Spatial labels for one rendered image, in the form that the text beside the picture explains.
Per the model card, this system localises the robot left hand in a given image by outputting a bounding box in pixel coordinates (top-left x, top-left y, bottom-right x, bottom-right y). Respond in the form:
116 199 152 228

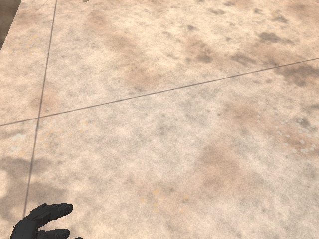
10 203 83 239

